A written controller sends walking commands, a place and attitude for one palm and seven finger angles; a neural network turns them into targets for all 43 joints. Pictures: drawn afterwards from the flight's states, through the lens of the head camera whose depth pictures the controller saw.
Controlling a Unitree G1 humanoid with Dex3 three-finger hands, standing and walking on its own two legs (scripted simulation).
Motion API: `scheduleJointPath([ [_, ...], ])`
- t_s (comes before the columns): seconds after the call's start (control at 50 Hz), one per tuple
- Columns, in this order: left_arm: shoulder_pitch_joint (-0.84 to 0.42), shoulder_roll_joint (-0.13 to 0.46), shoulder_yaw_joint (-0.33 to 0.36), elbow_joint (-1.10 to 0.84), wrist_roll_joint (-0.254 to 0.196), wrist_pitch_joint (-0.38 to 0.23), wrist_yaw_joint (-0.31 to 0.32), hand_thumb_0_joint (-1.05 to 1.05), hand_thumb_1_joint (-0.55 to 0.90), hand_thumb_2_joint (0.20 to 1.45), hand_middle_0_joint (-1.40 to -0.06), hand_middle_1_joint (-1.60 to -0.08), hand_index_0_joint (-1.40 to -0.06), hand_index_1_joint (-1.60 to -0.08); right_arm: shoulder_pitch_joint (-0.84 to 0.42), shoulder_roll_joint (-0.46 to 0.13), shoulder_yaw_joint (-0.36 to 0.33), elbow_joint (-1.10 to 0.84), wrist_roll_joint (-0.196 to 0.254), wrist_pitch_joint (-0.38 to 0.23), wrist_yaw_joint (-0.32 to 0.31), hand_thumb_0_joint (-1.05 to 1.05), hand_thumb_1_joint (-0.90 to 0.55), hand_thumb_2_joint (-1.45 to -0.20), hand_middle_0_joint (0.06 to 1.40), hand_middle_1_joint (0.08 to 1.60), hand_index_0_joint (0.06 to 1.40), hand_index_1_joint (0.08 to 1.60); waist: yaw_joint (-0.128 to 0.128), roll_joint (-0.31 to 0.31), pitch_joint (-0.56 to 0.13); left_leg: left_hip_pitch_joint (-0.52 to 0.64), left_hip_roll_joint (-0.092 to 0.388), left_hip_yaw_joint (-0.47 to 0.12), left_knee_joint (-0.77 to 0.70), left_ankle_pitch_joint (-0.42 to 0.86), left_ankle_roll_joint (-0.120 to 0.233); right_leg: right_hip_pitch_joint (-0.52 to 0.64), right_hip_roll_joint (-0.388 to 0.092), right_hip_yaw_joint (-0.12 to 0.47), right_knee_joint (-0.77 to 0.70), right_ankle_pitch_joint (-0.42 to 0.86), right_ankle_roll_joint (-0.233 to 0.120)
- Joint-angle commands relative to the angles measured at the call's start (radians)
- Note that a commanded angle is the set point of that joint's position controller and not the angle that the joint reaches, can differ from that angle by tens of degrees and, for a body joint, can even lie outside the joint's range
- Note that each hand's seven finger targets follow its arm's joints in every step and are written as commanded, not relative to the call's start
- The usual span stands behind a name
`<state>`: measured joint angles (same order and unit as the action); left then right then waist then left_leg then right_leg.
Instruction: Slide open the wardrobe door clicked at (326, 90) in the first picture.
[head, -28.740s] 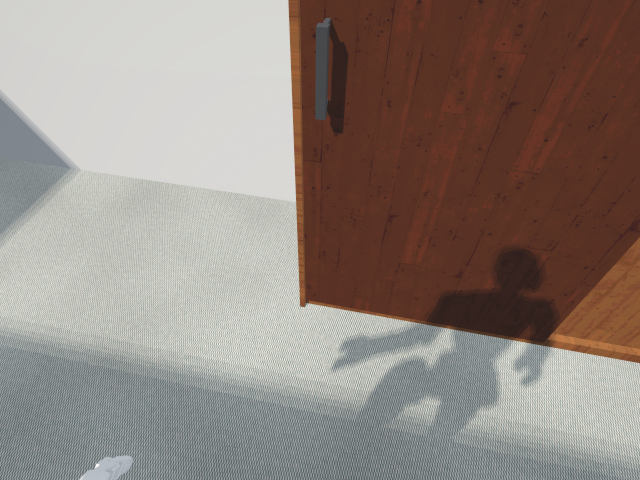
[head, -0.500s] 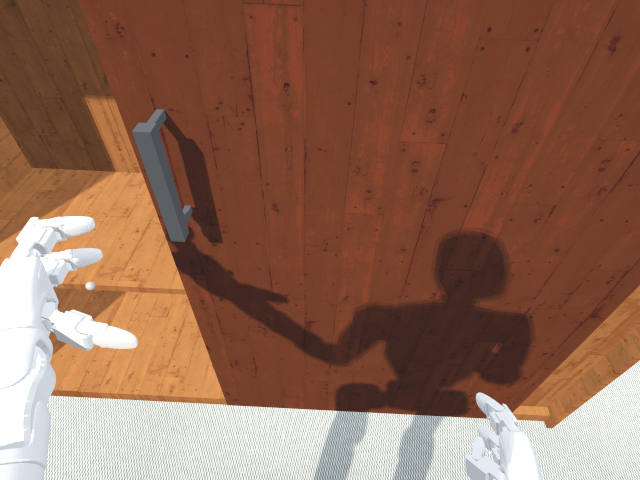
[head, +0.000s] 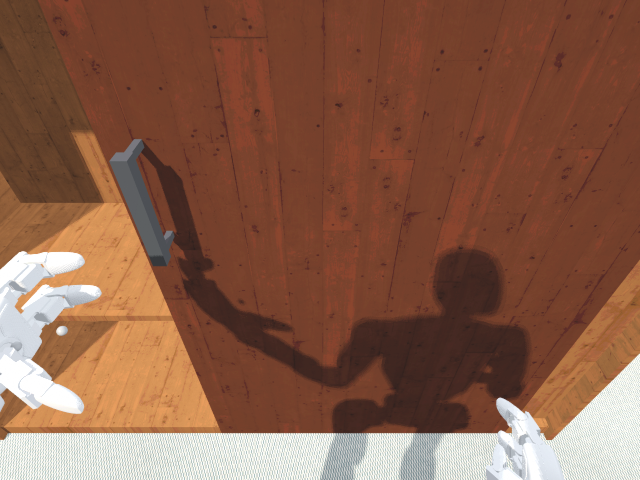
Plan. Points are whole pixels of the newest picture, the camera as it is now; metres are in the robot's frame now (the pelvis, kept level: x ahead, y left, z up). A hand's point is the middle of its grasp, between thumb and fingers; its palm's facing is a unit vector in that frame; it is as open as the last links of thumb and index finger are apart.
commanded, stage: draw the hand back to the body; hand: left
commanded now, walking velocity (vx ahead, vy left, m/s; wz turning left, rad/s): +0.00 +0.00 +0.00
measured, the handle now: (149, 205) +0.42 +0.29 +0.15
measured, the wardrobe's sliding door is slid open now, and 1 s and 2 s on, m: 0.67 0.67 0.67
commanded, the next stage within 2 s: step back with the hand held close in 1.18 s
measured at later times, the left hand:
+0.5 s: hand (44, 336) +0.20 +0.30 +0.16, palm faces +0.49 -0.80 -0.34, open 11.8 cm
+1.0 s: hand (64, 327) +0.20 +0.27 +0.17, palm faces +0.44 -0.82 -0.36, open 7.6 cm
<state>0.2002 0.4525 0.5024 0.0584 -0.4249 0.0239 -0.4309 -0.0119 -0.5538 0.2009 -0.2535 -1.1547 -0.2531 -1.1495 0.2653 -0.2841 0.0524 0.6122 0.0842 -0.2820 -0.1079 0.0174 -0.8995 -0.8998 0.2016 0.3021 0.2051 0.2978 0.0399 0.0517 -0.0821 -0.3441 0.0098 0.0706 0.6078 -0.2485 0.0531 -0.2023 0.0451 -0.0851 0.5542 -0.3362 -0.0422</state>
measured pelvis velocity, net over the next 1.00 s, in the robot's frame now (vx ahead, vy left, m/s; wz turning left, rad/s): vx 0.02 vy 0.01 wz -0.01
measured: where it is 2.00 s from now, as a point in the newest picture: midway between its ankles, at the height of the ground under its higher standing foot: outside the picture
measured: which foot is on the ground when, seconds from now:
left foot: down 0.00-1.00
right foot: down 0.00-1.00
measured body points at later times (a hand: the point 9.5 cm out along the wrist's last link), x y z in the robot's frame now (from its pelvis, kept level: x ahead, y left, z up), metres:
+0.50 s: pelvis +0.01 +0.02 +0.01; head -0.02 +0.01 +0.46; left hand +0.17 +0.34 +0.18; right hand +0.19 -0.20 -0.07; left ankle +0.05 +0.08 -0.73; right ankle -0.02 -0.09 -0.73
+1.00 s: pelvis +0.02 +0.01 +0.01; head -0.02 +0.00 +0.46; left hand +0.17 +0.31 +0.19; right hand +0.21 -0.21 -0.06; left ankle +0.05 +0.08 -0.73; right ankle -0.02 -0.09 -0.73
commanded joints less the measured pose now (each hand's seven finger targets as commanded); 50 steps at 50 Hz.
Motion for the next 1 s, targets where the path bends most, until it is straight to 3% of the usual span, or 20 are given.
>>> scheduleJointPath([
  [0.0, -0.127, 0.242, 0.109, -0.299, -0.018, -0.050, 0.043, 0.000, -0.514, 0.218, -0.249, -1.129, -0.249, -1.129, -0.145, -0.105, -0.044, -0.175, -0.002, -0.069, -0.005, 0.000, -0.900, -0.900, 0.200, 0.300, 0.200, 0.300, 0.020, 0.000, -0.056, 0.170, 0.015, -0.123, -0.082, 0.105, -0.007, -0.142, -0.038, 0.088, -0.122, 0.162, 0.042],
  [0.08, -0.182, 0.235, 0.078, -0.397, 0.001, -0.067, 0.062, 0.000, -0.369, 0.287, -0.244, -1.044, -0.244, -1.044, -0.154, -0.097, -0.037, -0.159, -0.003, -0.083, -0.018, 0.000, -0.900, -0.900, 0.200, 0.300, 0.200, 0.300, 0.010, 0.084, -0.039, 0.208, 0.014, -0.132, -0.104, 0.071, -0.005, -0.151, -0.031, 0.078, -0.139, 0.111, 0.031],
  [0.1, -0.196, 0.354, 0.109, -0.417, 0.189, -0.099, 0.266, 0.000, -0.332, 0.305, -0.242, -1.023, -0.242, -1.023, -0.160, -0.112, -0.051, -0.133, -0.046, -0.057, -0.006, 0.000, -0.900, -0.900, 0.200, 0.300, 0.200, 0.300, 0.035, 0.091, 0.070, 0.142, 0.010, -0.142, -0.122, -0.009, -0.015, -0.183, -0.050, 0.134, -0.227, 0.045, 0.011],
  [0.12, -0.130, 0.199, 0.013, -0.394, 0.206, -0.101, 0.348, 0.000, -0.296, 0.322, -0.241, -1.001, -0.241, -1.001, -0.170, -0.098, -0.047, -0.131, -0.047, -0.049, -0.002, 0.000, -0.900, -0.900, 0.200, 0.300, 0.200, 0.300, 0.008, 0.098, 0.110, 0.142, 0.015, -0.143, -0.144, -0.077, -0.024, -0.190, -0.069, 0.116, -0.233, -0.001, 0.007],
  [0.14, -0.122, 0.165, -0.015, -0.417, 0.218, -0.102, 0.391, 0.000, -0.260, 0.340, -0.240, -0.980, -0.240, -0.980, -0.170, -0.107, -0.050, -0.127, -0.047, -0.043, 0.000, 0.000, -0.900, -0.900, 0.200, 0.300, 0.200, 0.300, 0.011, 0.035, 0.114, 0.136, 0.020, -0.158, -0.158, -0.123, -0.025, -0.182, -0.069, 0.110, -0.228, -0.013, 0.006],
  [0.16, -0.070, 0.137, -0.034, -0.410, 0.240, -0.107, 0.427, 0.000, -0.224, 0.357, -0.239, -0.959, -0.239, -0.959, -0.172, -0.095, -0.050, -0.123, -0.046, -0.031, -0.001, 0.000, -0.900, -0.900, 0.200, 0.300, 0.200, 0.300, 0.006, 0.053, 0.116, 0.151, 0.025, -0.153, -0.165, -0.144, -0.024, -0.176, -0.072, 0.112, -0.231, -0.034, 0.005],
  [0.2, -0.011, 0.137, -0.039, -0.477, 0.265, -0.127, 0.479, 0.000, -0.151, 0.393, -0.236, -0.916, -0.236, -0.916, -0.175, -0.090, -0.052, -0.124, -0.049, -0.011, 0.005, 0.000, -0.900, -0.900, 0.200, 0.300, 0.200, 0.300, 0.015, 0.077, 0.062, 0.183, 0.026, -0.153, -0.192, -0.151, -0.021, -0.125, -0.074, 0.110, -0.222, -0.023, 0.005],
  [0.28, 0.014, 0.147, -0.038, -0.553, 0.306, -0.155, 0.541, 0.000, -0.006, 0.462, -0.231, -0.831, -0.231, -0.831, -0.176, -0.090, -0.057, -0.117, -0.058, 0.010, 0.009, 0.000, -0.900, -0.900, 0.200, 0.300, 0.200, 0.300, 0.021, 0.048, -0.020, 0.236, 0.035, -0.159, -0.230, -0.090, -0.016, -0.055, -0.065, 0.093, -0.206, 0.045, 0.007],
  [0.34, 0.017, 0.148, -0.043, -0.560, 0.324, -0.160, 0.561, 0.000, 0.102, 0.515, -0.228, -0.767, -0.228, -0.767, -0.186, -0.091, -0.057, -0.109, -0.063, 0.025, 0.008, 0.000, -0.900, -0.900, 0.200, 0.300, 0.200, 0.300, 0.022, 0.014, -0.004, 0.251, 0.037, -0.157, -0.250, -0.047, -0.015, -0.036, -0.059, 0.087, -0.215, 0.078, 0.008],
  [0.4, 0.044, 0.113, -0.067, -0.571, 0.333, -0.159, 0.567, 0.000, 0.211, 0.567, -0.224, -0.704, -0.224, -0.704, -0.187, -0.080, -0.055, -0.106, -0.063, 0.044, 0.015, 0.000, -0.900, -0.900, 0.200, 0.300, 0.200, 0.300, 0.021, 0.042, 0.017, 0.269, 0.042, -0.159, -0.261, 0.007, -0.024, -0.019, -0.057, 0.079, -0.209, 0.114, 0.004],
  [0.44, 0.075, 0.122, -0.054, -0.569, 0.336, -0.158, 0.567, 0.000, 0.284, 0.603, -0.221, -0.661, -0.221, -0.661, -0.193, -0.086, -0.058, -0.104, -0.066, 0.054, 0.019, 0.000, -0.900, -0.900, 0.200, 0.300, 0.200, 0.300, 0.030, 0.012, 0.033, 0.269, 0.044, -0.161, -0.271, 0.049, -0.027, 0.000, -0.053, 0.075, -0.219, 0.140, 0.003],
  [0.5, 0.107, 0.097, -0.071, -0.573, 0.335, -0.152, 0.561, 0.000, 0.393, 0.655, -0.218, -0.598, -0.218, -0.598, -0.195, -0.075, -0.058, -0.110, -0.068, 0.074, 0.027, 0.000, -0.900, -0.900, 0.200, 0.300, 0.200, 0.300, 0.030, 0.024, 0.046, 0.287, 0.045, -0.144, -0.264, 0.117, -0.032, 0.009, -0.054, 0.076, -0.223, 0.168, 0.003],
  [0.56, 0.155, 0.087, -0.076, -0.601, 0.333, -0.151, 0.555, 0.000, 0.501, 0.707, -0.214, -0.534, -0.214, -0.534, -0.193, -0.076, -0.062, -0.120, -0.072, 0.085, 0.035, 0.000, -0.900, -0.900, 0.200, 0.300, 0.200, 0.300, 0.035, 0.006, 0.031, 0.300, 0.050, -0.140, -0.264, 0.194, -0.038, 0.039, -0.053, 0.072, -0.224, 0.204, 0.004],
  [0.64, 0.182, 0.118, -0.043, -0.646, 0.335, -0.152, 0.551, 0.000, 0.646, 0.777, -0.209, -0.449, -0.209, -0.449, -0.200, -0.078, -0.067, -0.129, -0.076, 0.099, 0.041, 0.000, -0.900, -0.900, 0.200, 0.300, 0.200, 0.300, 0.044, -0.003, 0.017, 0.311, 0.046, -0.125, -0.257, 0.237, -0.037, 0.052, -0.049, 0.076, -0.242, 0.238, 0.005],
  [0.72, 0.180, 0.104, -0.054, -0.694, 0.334, -0.152, 0.548, 0.000, 0.791, 0.848, -0.204, -0.364, -0.204, -0.364, -0.194, -0.069, -0.067, -0.139, -0.076, 0.113, 0.047, 0.000, -0.900, -0.900, 0.200, 0.300, 0.200, 0.300, 0.037, 0.037, 0.004, 0.327, 0.042, -0.118, -0.252, 0.251, -0.042, 0.055, -0.050, 0.077, -0.242, 0.246, 0.007],
  [0.74, 0.187, 0.109, -0.049, -0.695, 0.335, -0.151, 0.548, 0.000, 0.827, 0.865, -0.202, -0.342, -0.202, -0.342, -0.198, -0.072, -0.069, -0.137, -0.077, 0.113, 0.045, 0.000, -0.900, -0.900, 0.200, 0.300, 0.200, 0.300, 0.039, 0.015, 0.013, 0.326, 0.044, -0.114, -0.250, 0.262, -0.038, 0.056, -0.047, 0.077, -0.251, 0.256, 0.007],
  [0.78, 0.188, 0.098, -0.064, -0.711, 0.332, -0.151, 0.546, 0.000, 0.900, 0.900, -0.200, -0.300, -0.200, -0.300, -0.194, -0.067, -0.068, -0.141, -0.077, 0.119, 0.046, 0.000, -0.900, -0.900, 0.200, 0.300, 0.200, 0.300, 0.035, 0.030, 0.011, 0.333, 0.040, -0.110, -0.247, 0.266, -0.038, 0.054, -0.049, 0.079, -0.249, 0.265, 0.008],
  [0.8, 0.188, 0.091, -0.068, -0.706, 0.333, -0.151, 0.545, 0.000, 0.900, 0.900, -0.200, -0.300, -0.200, -0.300, -0.194, -0.067, -0.068, -0.138, -0.077, 0.122, 0.047, 0.000, -0.900, -0.900, 0.200, 0.300, 0.200, 0.300, 0.032, 0.048, 0.021, 0.334, 0.042, -0.109, -0.248, 0.259, -0.040, 0.047, -0.048, 0.079, -0.251, 0.254, 0.008],
  [0.9, 0.175, 0.084, -0.071, -0.670, 0.328, -0.144, 0.543, 0.000, 0.900, 0.900, -0.200, -0.300, -0.200, -0.300, -0.201, -0.065, -0.067, -0.139, -0.076, 0.138, 0.042, 0.000, -0.900, -0.900, 0.200, 0.300, 0.200, 0.300, 0.029, 0.012, 0.067, 0.311, 0.039, -0.111, -0.268, 0.177, -0.035, 0.034, -0.045, 0.080, -0.270, 0.202, 0.010],
  [0.98, 0.174, 0.094, -0.064, -0.677, 0.327, -0.147, 0.543, 0.000, 0.900, 0.900, -0.200, -0.300, -0.200, -0.300, -0.205, -0.065, -0.067, -0.140, -0.079, 0.140, 0.039, 0.000, -0.900, -0.900, 0.200, 0.300, 0.200, 0.300, 0.035, 0.000, 0.039, 0.320, 0.031, -0.103, -0.263, 0.193, -0.027, 0.054, -0.047, 0.085, -0.277, 0.225, 0.012],
])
